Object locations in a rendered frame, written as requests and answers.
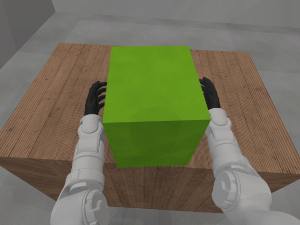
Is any pedestal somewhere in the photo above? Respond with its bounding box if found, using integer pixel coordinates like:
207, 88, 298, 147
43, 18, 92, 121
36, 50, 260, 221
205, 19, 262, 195
0, 43, 300, 213

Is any robot right forearm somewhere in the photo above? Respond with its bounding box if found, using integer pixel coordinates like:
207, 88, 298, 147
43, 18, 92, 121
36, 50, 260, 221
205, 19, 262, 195
205, 108, 261, 178

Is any robot left hand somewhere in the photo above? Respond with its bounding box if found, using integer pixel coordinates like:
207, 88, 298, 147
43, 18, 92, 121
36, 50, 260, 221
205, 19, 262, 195
84, 81, 107, 115

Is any robot right hand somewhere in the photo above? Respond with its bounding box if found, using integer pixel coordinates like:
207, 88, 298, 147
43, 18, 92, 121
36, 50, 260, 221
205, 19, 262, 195
199, 77, 221, 110

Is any left robot upper arm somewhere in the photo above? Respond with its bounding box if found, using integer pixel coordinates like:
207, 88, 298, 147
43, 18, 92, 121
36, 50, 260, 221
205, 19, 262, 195
51, 189, 111, 225

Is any right robot upper arm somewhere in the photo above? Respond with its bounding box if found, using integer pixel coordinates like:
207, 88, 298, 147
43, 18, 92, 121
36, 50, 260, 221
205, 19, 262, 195
211, 169, 300, 225

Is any carton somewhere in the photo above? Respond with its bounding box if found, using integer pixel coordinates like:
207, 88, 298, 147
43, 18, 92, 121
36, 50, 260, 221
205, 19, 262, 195
102, 46, 211, 168

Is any robot left forearm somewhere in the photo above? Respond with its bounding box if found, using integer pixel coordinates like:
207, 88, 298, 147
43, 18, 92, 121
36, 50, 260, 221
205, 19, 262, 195
57, 114, 105, 201

